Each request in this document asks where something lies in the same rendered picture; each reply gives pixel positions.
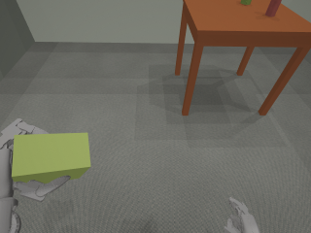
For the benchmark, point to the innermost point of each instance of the left robot hand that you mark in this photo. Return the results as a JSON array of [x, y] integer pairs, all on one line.
[[33, 190]]

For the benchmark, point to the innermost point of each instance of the sponge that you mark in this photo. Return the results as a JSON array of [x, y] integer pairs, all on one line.
[[46, 157]]

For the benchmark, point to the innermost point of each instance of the table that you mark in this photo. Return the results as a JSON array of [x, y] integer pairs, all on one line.
[[228, 23]]

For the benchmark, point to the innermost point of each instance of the right robot hand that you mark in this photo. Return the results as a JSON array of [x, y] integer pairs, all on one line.
[[245, 224]]

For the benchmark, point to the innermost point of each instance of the robot left forearm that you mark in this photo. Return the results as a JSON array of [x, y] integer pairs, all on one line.
[[10, 221]]

